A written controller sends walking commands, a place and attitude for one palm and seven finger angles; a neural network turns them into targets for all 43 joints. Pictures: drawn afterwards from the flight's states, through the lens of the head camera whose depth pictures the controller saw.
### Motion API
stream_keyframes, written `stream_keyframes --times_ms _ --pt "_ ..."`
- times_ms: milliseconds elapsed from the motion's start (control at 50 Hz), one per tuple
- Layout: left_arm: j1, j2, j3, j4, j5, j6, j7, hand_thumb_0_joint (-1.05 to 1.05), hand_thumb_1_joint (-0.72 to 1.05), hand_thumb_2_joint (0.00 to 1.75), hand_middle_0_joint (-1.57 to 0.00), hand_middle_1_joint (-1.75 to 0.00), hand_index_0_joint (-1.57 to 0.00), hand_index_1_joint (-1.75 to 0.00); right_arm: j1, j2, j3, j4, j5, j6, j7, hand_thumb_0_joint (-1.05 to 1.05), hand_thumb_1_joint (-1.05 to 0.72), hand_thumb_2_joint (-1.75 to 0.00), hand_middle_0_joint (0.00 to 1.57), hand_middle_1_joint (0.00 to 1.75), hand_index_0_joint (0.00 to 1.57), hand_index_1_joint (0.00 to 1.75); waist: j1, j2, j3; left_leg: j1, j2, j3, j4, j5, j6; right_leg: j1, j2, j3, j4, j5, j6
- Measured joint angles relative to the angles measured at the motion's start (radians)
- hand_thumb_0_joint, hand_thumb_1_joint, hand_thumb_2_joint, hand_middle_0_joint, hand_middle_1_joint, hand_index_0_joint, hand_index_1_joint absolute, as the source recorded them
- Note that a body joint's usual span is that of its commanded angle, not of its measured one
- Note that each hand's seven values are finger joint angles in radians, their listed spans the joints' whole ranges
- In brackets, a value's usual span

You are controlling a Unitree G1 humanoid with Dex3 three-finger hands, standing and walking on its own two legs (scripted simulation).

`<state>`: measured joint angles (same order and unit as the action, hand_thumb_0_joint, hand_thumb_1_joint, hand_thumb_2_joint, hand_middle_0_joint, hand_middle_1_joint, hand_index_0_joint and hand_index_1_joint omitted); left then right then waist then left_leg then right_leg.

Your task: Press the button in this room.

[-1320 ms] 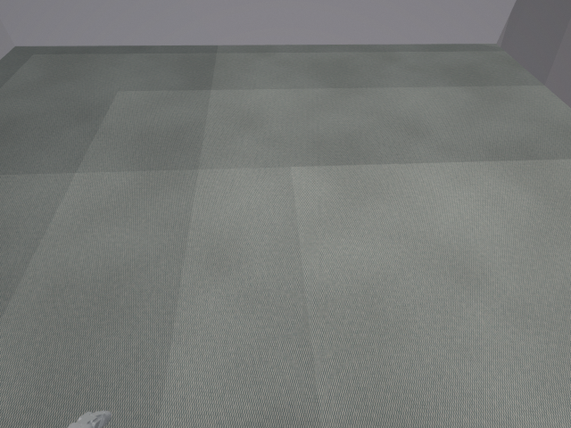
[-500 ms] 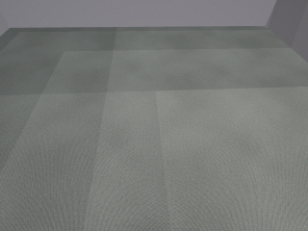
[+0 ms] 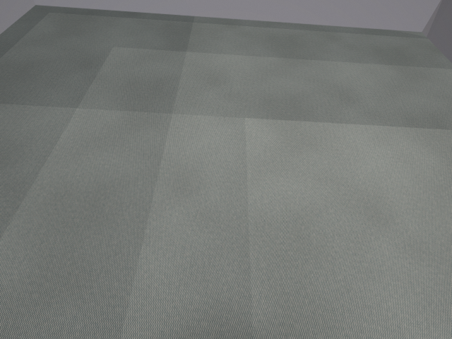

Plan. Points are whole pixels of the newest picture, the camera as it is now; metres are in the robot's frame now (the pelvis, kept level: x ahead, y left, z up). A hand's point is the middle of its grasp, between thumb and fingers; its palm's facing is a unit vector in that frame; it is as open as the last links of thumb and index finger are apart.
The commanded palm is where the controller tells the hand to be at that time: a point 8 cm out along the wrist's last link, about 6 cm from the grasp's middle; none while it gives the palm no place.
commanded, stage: turn or walk to find it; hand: left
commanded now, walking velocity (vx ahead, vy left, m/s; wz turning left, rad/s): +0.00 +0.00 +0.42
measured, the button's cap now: out of the picture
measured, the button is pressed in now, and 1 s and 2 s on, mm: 0 0 0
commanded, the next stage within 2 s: none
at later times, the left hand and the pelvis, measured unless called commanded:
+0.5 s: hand out of the picture -0.03 +0.17 -0.14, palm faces +0.25 -0.93 -0.28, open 7.4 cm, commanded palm none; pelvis -0.04 -0.04 +0.01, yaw +15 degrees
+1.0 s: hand out of the picture -0.11 +0.22 -0.15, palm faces +0.47 -0.85 -0.26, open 7.4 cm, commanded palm none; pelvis -0.07 -0.01 +0.01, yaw +26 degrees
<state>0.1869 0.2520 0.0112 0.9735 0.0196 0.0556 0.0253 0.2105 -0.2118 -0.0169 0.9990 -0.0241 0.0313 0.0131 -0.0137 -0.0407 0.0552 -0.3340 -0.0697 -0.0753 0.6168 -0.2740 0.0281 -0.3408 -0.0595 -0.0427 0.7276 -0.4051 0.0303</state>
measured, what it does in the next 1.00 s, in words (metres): steps on the spot, turning left: right foot, then left foot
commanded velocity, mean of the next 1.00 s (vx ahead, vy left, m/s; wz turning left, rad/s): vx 0.00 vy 0.00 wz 0.42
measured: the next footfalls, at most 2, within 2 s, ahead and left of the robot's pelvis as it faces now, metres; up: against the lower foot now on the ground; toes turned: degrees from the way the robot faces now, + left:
right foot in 0.26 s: +0.01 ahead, -0.14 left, +0.00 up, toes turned +7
left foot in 0.66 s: -0.06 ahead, +0.11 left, +0.00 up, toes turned +24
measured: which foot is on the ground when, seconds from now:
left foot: down 0.00-0.26, up 0.28-0.64, down 0.66-1.00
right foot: up 0.00-0.24, down 0.26-0.66, up 0.68-1.00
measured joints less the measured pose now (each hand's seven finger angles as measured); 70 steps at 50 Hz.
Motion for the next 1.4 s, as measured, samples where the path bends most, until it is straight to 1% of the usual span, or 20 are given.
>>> stream_keyframes --times_ms 60,120,200,260,340,400,460,600,660,700,740,840,980,1060,1100,1120,1180,1240,1280,1400 --pt "-0.006 -0.006 0.01 -0.008 -0.002 0.001 0.002 0.0 0.91 0.89 -0.2 -0.3 -0.2 -0.3 0.018 0.029 0.0 -0.013 0.0 -0.004 -0.008 0.0 -0.9 -0.9 0.2 0.3 0.2 0.3 -0.006 0.005 0.013 0.003 -0.004 -0.027 -0.046 0.039 0.003 -0.058 0.028 0.026 0.184 -0.079 0.003" --pt "-0.011 -0.017 0.018 -0.024 -0.007 -0.007 0.002 0.0 0.91 0.89 -0.2 -0.3 -0.2 -0.29 0.033 0.037 -0.004 -0.017 -0.002 0.0 -0.014 0.0 -0.9 -0.9 0.21 0.3 0.21 0.3 -0.009 0.027 0.013 0.005 -0.003 -0.062 -0.094 0.079 -0.004 -0.059 0.045 0.027 0.2 -0.09 0.01" --pt "-0.017 -0.03 0.024 -0.048 -0.012 -0.014 0.003 0.0 0.91 0.89 -0.2 -0.3 -0.2 -0.29 0.041 0.027 -0.019 -0.024 -0.004 0.009 -0.016 0.0 -0.9 -0.9 0.21 0.3 0.21 0.3 -0.017 0.055 0.007 -0.007 -0.008 -0.107 -0.128 0.117 -0.022 0.0 0.06 0.037 0.062 -0.069 0.011" --pt "-0.008 -0.032 0.025 -0.07 -0.013 -0.027 0.003 0.0 0.91 0.89 -0.2 -0.3 -0.2 -0.29 0.049 0.009 -0.034 -0.034 0.0 0.019 -0.013 0.0 -0.9 -0.9 0.21 0.3 0.21 0.3 -0.014 0.062 -0.009 -0.039 -0.028 -0.132 -0.102 0.12 -0.043 0.096 0.057 0.039 -0.159 0.033 0.003" --pt "0.016 -0.047 0.022 -0.07 0.001 -0.036 0.009 0.0 0.91 0.89 -0.2 -0.3 -0.2 -0.29 0.035 -0.025 -0.064 -0.031 -0.001 0.041 -0.009 0.01 -0.9 -0.9 0.2 0.3 0.2 0.3 -0.008 0.079 -0.008 -0.152 -0.021 -0.054 0.232 -0.117 -0.048 0.115 0.044 0.003 -0.171 0.075 -0.047" --pt "0.043 -0.05 0.018 -0.062 0.003 -0.04 0.008 0.0 0.91 0.89 -0.2 -0.3 -0.2 -0.29 0.027 -0.045 -0.074 -0.026 -0.001 0.042 -0.001 0.01 -0.9 -0.9 0.2 0.3 0.2 0.3 -0.011 0.072 -0.009 -0.198 0.012 0.009 0.452 -0.093 -0.061 0.148 0.025 -0.025 -0.205 0.089 -0.05" --pt "0.062 -0.051 0.016 -0.054 0.007 -0.045 0.008 0.0 0.91 0.89 -0.2 -0.3 -0.2 -0.3 0.02 -0.054 -0.075 -0.024 0.001 0.044 0.001 0.01 -0.91 -0.9 0.2 0.3 0.2 0.3 -0.01 0.055 -0.008 -0.185 0.049 0.046 0.506 -0.084 -0.076 0.162 0.003 -0.052 -0.217 0.094 -0.047" --pt "0.092 -0.043 0.018 -0.041 0.017 -0.048 0.001 0.0 0.9 0.89 -0.2 -0.3 -0.2 -0.3 -0.035 -0.047 -0.056 -0.018 0.009 0.044 0.001 0.01 -0.91 -0.9 0.2 0.29 0.2 0.3 0.023 0.013 0.012 -0.03 0.087 0.105 0.215 -0.156 -0.076 0.139 -0.052 -0.109 -0.176 0.075 -0.02" --pt "0.107 -0.027 0.026 -0.031 0.013 -0.041 0.0 0.0 0.9 0.89 -0.21 -0.3 -0.2 -0.3 -0.057 -0.041 -0.043 -0.036 0.011 0.024 0.003 0.01 -0.91 -0.9 0.2 0.29 0.2 0.3 0.03 0.002 0.014 0.069 0.086 0.133 -0.011 -0.043 -0.055 0.105 -0.075 -0.136 -0.105 0.042 0.006" --pt "0.103 -0.004 0.036 -0.022 0.007 -0.021 0.0 0.0 0.9 0.89 -0.2 -0.3 -0.2 -0.3 -0.077 -0.021 -0.037 -0.045 0.008 0.007 0.003 0.01 -0.91 -0.9 0.2 0.29 0.2 0.3 0.04 -0.032 0.028 0.063 0.062 0.142 -0.01 -0.044 -0.015 0.044 -0.093 -0.097 0.028 -0.034 0.019" --pt "0.095 0.011 0.043 -0.006 0.006 0.003 0.005 0.0 0.91 0.89 -0.2 -0.3 -0.2 -0.3 -0.086 -0.002 -0.028 -0.054 0.008 -0.007 -0.002 0.01 -0.91 -0.9 0.2 0.3 0.2 0.3 0.046 -0.04 0.031 0.064 0.058 0.138 -0.009 -0.051 0.006 -0.022 -0.069 -0.045 0.189 -0.11 0.027" --pt "0.068 0.02 0.054 0.0 0.002 0.009 -0.006 0.01 0.91 0.89 -0.2 -0.3 -0.2 -0.29 -0.076 0.025 -0.013 -0.061 0.005 -0.012 -0.015 0.0 -0.9 -0.9 0.2 0.3 0.2 0.3 0.042 -0.019 0.02 0.098 0.049 0.103 -0.103 0.011 0.018 -0.103 -0.04 -0.01 0.345 -0.03 0.044" --pt "0.029 -0.004 0.053 -0.034 0.0 0.002 -0.007 0.0 0.91 0.9 -0.2 -0.3 -0.2 -0.29 -0.037 0.031 -0.019 -0.055 0.0 -0.003 -0.012 0.0 -0.9 -0.9 0.2 0.3 0.21 0.3 0.017 0.019 -0.001 0.098 0.026 0.053 -0.155 0.061 0.019 -0.065 -0.017 0.007 0.184 -0.014 0.05" --pt "0.005 -0.028 0.046 -0.058 -0.005 -0.01 -0.004 0.0 0.91 0.9 -0.2 -0.3 -0.2 -0.29 -0.011 0.019 -0.031 -0.048 -0.005 0.007 -0.01 0.0 -0.9 -0.9 0.21 0.3 0.21 0.3 -0.004 0.043 -0.004 0.072 0.012 0.021 -0.136 0.067 0.008 0.005 0.01 0.009 0.023 -0.005 0.037" --pt "0.002 -0.038 0.041 -0.072 -0.006 -0.022 -0.003 0.0 0.91 0.9 -0.2 -0.3 -0.2 -0.29 0.006 0.01 -0.037 -0.044 -0.002 0.013 -0.008 0.0 -0.9 -0.9 0.21 0.3 0.21 0.3 -0.008 0.053 -0.009 0.046 0.002 0.006 -0.104 0.06 -0.004 0.065 0.022 0.002 -0.112 0.07 0.031" --pt "0.004 -0.041 0.038 -0.081 -0.003 -0.032 -0.001 0.0 0.91 0.9 -0.2 -0.3 -0.2 -0.29 0.016 0.004 -0.042 -0.044 0.002 0.015 -0.007 0.0 -0.9 -0.9 0.21 0.3 0.21 0.3 -0.007 0.057 -0.014 0.022 -0.003 0.0 -0.069 0.047 -0.01 0.09 0.022 -0.001 -0.177 0.098 0.016" --pt "0.005 -0.065 0.027 -0.089 0.005 -0.043 0.001 0.0 0.91 0.89 -0.2 -0.3 -0.2 -0.29 0.025 -0.015 -0.06 -0.031 0.0 0.036 -0.005 0.01 -0.9 -0.9 0.2 0.3 0.2 0.3 -0.007 0.083 -0.004 -0.078 -0.003 0.003 0.192 -0.138 -0.029 0.087 0.022 -0.036 -0.16 0.105 -0.039" --pt "0.021 -0.076 0.022 -0.087 0.005 -0.04 0.002 0.0 0.91 0.89 -0.2 -0.3 -0.2 -0.29 0.033 -0.027 -0.07 -0.019 -0.004 0.047 0.005 0.01 -0.9 -0.9 0.2 0.3 0.2 0.3 -0.01 0.08 -0.002 -0.151 0.022 0.036 0.433 -0.119 -0.046 0.111 0.009 -0.063 -0.196 0.122 -0.049" --pt "0.029 -0.078 0.02 -0.079 0.006 -0.04 0.003 0.0 0.91 0.89 -0.2 -0.3 -0.2 -0.3 0.039 -0.031 -0.072 -0.013 -0.004 0.047 0.008 0.01 -0.9 -0.9 0.2 0.3 0.2 0.3 -0.014 0.072 0.0 -0.163 0.047 0.052 0.495 -0.096 -0.061 0.123 -0.001 -0.08 -0.214 0.132 -0.048" --pt "0.042 -0.07 0.021 -0.058 0.014 -0.043 0.0 0.0 0.9 0.89 -0.2 -0.3 -0.2 -0.3 0.034 -0.025 -0.065 0.006 0.001 0.052 0.007 0.01 -0.91 -0.9 0.2 0.3 0.2 0.3 -0.002 0.032 0.013 -0.074 0.098 0.093 0.326 -0.155 -0.081 0.124 -0.044 -0.128 -0.209 0.128 -0.033"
